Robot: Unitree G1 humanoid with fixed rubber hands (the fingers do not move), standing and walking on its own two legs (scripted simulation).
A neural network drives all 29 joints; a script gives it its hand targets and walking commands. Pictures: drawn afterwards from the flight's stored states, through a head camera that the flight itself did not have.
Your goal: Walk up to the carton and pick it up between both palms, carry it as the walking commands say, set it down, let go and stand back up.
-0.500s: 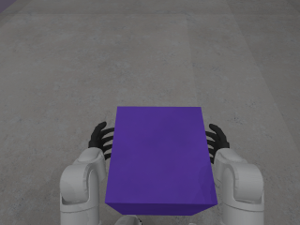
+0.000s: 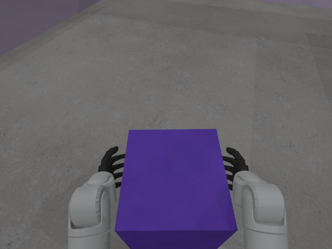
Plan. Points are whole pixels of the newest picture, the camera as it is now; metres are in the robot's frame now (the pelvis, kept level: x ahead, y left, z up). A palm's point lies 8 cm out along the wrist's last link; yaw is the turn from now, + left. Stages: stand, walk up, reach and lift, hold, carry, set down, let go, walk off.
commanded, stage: carry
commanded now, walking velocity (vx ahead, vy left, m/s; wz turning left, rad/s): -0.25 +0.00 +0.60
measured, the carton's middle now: (172, 195) +0.26 +0.01 +0.00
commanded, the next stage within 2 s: none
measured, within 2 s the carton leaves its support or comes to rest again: neither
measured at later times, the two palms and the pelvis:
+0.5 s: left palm out of the picture +0.01 +0.19 +0.09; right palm out of the picture +0.08 -0.09 +0.09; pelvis -0.23 -0.01 -0.01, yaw +19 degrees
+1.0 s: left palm out of the picture -0.21 +0.16 +0.10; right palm out of the picture -0.11 -0.11 +0.10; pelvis -0.41 -0.07 +0.01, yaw +26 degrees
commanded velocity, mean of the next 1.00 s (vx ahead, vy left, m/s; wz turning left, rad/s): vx -0.13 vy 0.00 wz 0.31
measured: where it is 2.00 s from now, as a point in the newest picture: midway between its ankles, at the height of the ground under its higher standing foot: outside the picture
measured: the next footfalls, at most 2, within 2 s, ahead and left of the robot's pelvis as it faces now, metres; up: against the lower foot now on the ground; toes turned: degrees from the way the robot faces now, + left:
right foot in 0.18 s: -0.03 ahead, -0.12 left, +0.00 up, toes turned +0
left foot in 0.48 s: -0.22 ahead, +0.14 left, +0.00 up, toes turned +23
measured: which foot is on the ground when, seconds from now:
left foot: down 0.00-0.20, up 0.22-0.46, down 0.48-0.80, up 0.82-1.00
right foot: up 0.00-0.16, down 0.18-0.48, up 0.50-0.74, down 0.76-1.00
